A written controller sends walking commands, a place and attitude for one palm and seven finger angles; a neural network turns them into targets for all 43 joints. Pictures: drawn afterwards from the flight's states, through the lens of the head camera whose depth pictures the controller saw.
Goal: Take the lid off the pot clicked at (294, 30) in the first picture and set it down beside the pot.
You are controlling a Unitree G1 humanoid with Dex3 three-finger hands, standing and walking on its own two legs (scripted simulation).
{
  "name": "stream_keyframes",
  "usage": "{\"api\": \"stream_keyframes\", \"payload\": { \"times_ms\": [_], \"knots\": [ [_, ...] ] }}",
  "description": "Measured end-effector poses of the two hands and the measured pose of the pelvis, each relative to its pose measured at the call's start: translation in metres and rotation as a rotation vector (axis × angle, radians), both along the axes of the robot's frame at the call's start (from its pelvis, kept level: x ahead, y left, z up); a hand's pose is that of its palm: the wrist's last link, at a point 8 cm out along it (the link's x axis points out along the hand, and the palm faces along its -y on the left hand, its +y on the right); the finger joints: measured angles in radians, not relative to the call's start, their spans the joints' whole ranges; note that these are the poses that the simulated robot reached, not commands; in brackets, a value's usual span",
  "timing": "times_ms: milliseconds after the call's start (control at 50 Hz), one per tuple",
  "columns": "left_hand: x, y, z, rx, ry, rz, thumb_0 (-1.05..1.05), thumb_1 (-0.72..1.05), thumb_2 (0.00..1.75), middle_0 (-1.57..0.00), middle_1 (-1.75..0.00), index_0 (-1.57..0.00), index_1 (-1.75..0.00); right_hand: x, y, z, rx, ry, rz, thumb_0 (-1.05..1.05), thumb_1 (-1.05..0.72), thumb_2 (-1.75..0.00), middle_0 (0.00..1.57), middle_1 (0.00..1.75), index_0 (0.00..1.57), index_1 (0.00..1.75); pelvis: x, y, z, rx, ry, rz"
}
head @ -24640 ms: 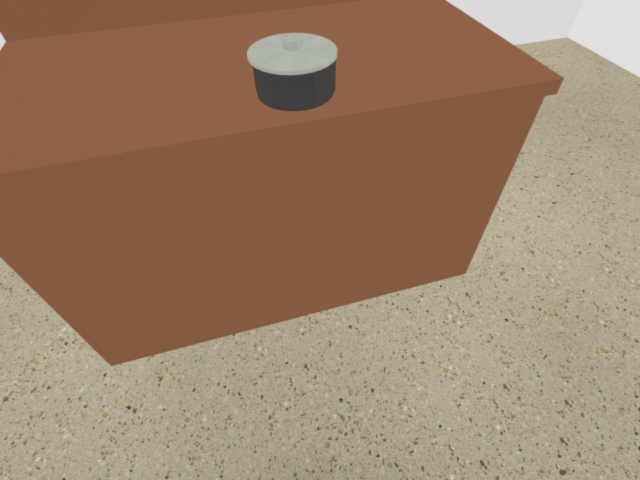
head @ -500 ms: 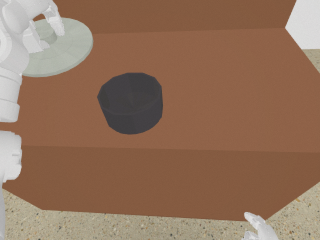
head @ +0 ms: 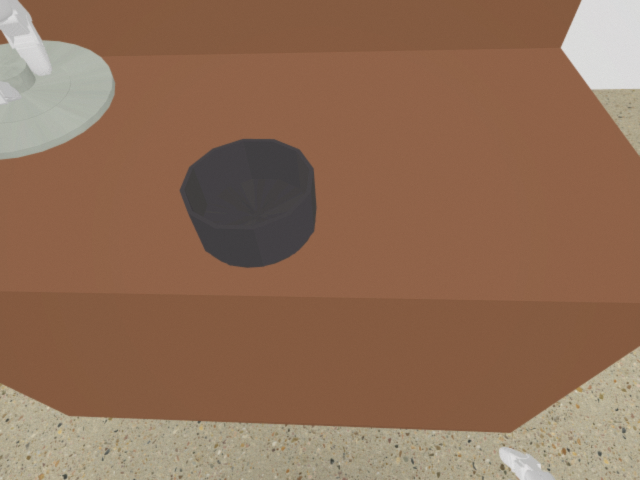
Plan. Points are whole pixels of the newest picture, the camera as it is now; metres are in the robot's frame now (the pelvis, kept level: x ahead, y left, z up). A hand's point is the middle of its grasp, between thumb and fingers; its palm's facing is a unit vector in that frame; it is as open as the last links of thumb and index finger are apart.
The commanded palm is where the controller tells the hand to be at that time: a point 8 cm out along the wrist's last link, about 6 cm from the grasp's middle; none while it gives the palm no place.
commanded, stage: move the lid sideways beside the pot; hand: left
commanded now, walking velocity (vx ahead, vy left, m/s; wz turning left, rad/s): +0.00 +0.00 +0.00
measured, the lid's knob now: (7, 75) +0.46 +0.32 +0.28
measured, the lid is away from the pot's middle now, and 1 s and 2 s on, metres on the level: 0.22 0.26 0.24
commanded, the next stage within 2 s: lower the lid onto the table in 0.26 s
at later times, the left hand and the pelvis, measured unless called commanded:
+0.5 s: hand out of the picture +0.44 +0.34 +0.29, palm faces -0.15 -0.08 -0.98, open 7.3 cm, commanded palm +0.42 +0.34 +0.36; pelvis +0.01 +0.01 +0.00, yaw +0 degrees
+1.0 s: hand out of the picture +0.43 +0.35 +0.25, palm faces -0.23 -0.10 -0.97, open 7.3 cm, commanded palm +0.43 +0.34 +0.32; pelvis +0.01 +0.01 +0.00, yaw +0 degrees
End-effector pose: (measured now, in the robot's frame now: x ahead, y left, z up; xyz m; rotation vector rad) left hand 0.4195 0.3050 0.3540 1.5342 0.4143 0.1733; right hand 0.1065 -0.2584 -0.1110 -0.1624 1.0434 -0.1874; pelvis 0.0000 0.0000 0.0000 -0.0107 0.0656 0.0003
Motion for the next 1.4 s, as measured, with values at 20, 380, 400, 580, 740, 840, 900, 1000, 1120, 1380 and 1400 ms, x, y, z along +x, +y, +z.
{"api": "stream_keyframes", "payload": {
  "times_ms": [20,380,400,580,740,840,900,1000,1120,1380,1400],
  "knots": [
    [0.001,0.002,-0.001,0.003,0.005,0.004,0.0,0.19,0.99,-0.74,-0.81,-0.73,-0.83,-0.001,-0.001,0.0,-0.003,0.006,-0.002,0.01,-0.9,-0.9,0.2,0.3,0.2,0.29,0.001,0.0,0.0,0.0,0.001,0.0],
    [0.015,0.024,0.003,-0.016,-0.017,0.037,0.0,0.19,0.99,-0.74,-0.81,-0.73,-0.83,-0.004,-0.003,-0.004,-0.005,0.066,-0.041,0.0,-0.9,-0.9,0.2,0.3,0.2,0.29,0.016,0.004,0.0,-0.004,0.028,-0.009],
    [0.015,0.025,0.001,-0.018,-0.011,0.045,0.0,0.19,0.99,-0.74,-0.81,-0.73,-0.83,-0.002,-0.002,-0.004,-0.001,0.065,-0.04,0.0,-0.9,-0.9,0.2,0.3,0.2,0.29,0.016,0.004,0.0,-0.004,0.029,-0.009],
    [0.011,0.027,-0.015,-0.028,0.009,0.071,0.0,0.19,0.99,-0.74,-0.81,-0.73,-0.83,0.013,0.006,-0.002,0.01,0.021,-0.008,0.0,-0.9,-0.9,0.2,0.3,0.2,0.29,0.014,0.007,0.0,-0.005,0.027,0.002],
    [0.007,0.035,-0.031,-0.053,0.047,0.092,0.0,0.19,0.99,-0.74,-0.81,-0.73,-0.83,0.018,0.009,0.003,0.007,-0.011,-0.004,0.0,-0.9,-0.9,0.2,0.3,0.2,0.29,0.011,0.006,-0.001,-0.007,0.017,0.001],
    [0.006,0.039,-0.041,-0.057,0.065,0.087,0.0,0.19,0.99,-0.74,-0.81,-0.73,-0.83,0.01,0.007,0.003,-0.009,0.002,-0.004,0.0,-0.9,-0.9,0.2,0.3,0.2,0.29,0.009,0.007,-0.001,-0.009,0.012,0.004],
    [0.007,0.042,-0.047,-0.056,0.085,0.091,0.0,0.19,0.99,-0.74,-0.81,-0.73,-0.83,0.003,0.005,0.003,-0.019,0.019,-0.012,0.0,-0.9,-0.9,0.2,0.3,0.2,0.29,0.007,0.007,-0.001,-0.01,0.012,0.006],
    [0.009,0.039,-0.051,-0.045,0.091,0.065,0.0,0.19,0.99,-0.74,-0.81,-0.73,-0.83,-0.011,0.002,0.001,-0.034,0.05,-0.023,0.0,-0.9,-0.9,0.2,0.3,0.2,0.29,0.008,0.008,0.0,-0.011,0.011,0.009],
    [0.015,0.031,-0.053,-0.05,0.092,0.033,0.0,0.19,0.99,-0.74,-0.81,-0.73,-0.83,-0.021,0.001,-0.002,-0.03,0.069,-0.043,0.0,-0.9,-0.9,0.2,0.3,0.2,0.29,0.009,0.009,0.0,-0.011,0.012,0.007],
    [0.027,0.019,-0.067,-0.079,0.097,-0.022,0.0,0.2,0.98,-0.74,-0.81,-0.73,-0.83,-0.023,-0.001,-0.002,-0.019,0.062,-0.071,0.0,-0.9,-0.9,0.2,0.3,0.2,0.29,0.013,0.008,-0.001,-0.009,0.023,-0.005],
    [0.027,0.02,-0.068,-0.083,0.099,-0.019,0.0,0.2,0.98,-0.74,-0.81,-0.73,-0.83,-0.022,-0.001,-0.002,-0.017,0.061,-0.072,0.0,-0.9,-0.9,0.2,0.3,0.2,0.29,0.013,0.008,-0.001,-0.009,0.023,-0.007]
  ]
}}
